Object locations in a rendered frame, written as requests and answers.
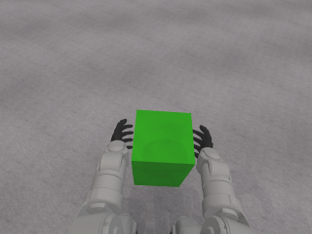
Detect robot thigh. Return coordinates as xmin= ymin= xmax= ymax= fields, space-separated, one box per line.
xmin=172 ymin=218 xmax=202 ymax=234
xmin=119 ymin=215 xmax=137 ymax=234

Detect robot right upper arm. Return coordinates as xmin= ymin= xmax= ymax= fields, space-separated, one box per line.
xmin=200 ymin=214 xmax=255 ymax=234

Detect left robot forearm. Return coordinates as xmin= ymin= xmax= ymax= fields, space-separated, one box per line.
xmin=67 ymin=140 xmax=129 ymax=234

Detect right robot thigh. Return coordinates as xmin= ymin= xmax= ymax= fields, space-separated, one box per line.
xmin=172 ymin=218 xmax=202 ymax=234

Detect right robot forearm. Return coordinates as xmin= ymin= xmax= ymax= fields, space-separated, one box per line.
xmin=196 ymin=147 xmax=252 ymax=228

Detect left robot hand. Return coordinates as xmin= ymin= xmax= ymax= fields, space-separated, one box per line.
xmin=111 ymin=119 xmax=134 ymax=149

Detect right robot hand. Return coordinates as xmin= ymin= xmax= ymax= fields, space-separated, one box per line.
xmin=192 ymin=125 xmax=214 ymax=158

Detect left robot thigh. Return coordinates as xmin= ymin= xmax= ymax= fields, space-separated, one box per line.
xmin=119 ymin=215 xmax=137 ymax=234

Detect carton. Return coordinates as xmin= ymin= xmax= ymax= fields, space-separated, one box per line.
xmin=131 ymin=109 xmax=196 ymax=187

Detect robot left upper arm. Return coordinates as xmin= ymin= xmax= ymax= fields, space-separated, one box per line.
xmin=67 ymin=212 xmax=124 ymax=234

